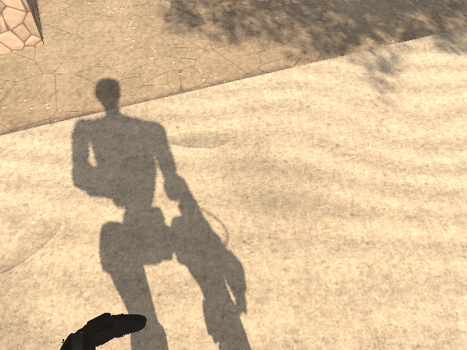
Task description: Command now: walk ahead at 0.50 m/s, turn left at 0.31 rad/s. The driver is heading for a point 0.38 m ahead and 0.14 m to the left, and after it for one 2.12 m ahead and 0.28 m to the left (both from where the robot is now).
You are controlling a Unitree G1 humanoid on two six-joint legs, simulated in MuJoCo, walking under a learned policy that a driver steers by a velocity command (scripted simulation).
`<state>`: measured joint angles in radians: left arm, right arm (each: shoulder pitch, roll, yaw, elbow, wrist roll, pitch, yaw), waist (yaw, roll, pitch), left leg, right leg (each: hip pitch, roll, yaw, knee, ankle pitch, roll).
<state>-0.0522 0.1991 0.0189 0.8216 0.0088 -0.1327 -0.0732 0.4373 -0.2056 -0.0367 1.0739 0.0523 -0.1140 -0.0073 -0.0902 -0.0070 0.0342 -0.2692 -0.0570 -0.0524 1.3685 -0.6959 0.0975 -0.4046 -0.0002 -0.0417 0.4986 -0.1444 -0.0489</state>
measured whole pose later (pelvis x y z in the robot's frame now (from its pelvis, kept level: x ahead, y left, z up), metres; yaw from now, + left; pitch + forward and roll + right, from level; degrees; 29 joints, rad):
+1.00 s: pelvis +0.56 +0.14 -0.01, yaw +15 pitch +3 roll +0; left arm 0.08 0.27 0.06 0.79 -0.01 -0.10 -0.05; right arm 0.31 -0.28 -0.07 0.85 -0.01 -0.06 -0.02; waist -0.02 0.00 0.01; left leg -0.08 -0.02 0.01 0.77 -0.46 0.02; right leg -0.52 0.04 -0.04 0.58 -0.11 -0.10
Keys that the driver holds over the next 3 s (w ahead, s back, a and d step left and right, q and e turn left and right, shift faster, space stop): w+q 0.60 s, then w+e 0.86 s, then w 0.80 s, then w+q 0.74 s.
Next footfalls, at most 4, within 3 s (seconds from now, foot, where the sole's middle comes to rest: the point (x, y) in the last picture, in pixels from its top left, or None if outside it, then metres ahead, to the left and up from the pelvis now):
0.42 left None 0.35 0.20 -0.77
0.96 right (189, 270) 0.73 0.11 -0.77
1.44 left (111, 217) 0.95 0.36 -0.77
1.92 right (191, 150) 1.23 0.08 -0.77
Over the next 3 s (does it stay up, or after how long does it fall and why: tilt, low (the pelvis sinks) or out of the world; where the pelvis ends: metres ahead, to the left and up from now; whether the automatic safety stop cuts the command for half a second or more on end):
stays up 1.67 0.13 -0.16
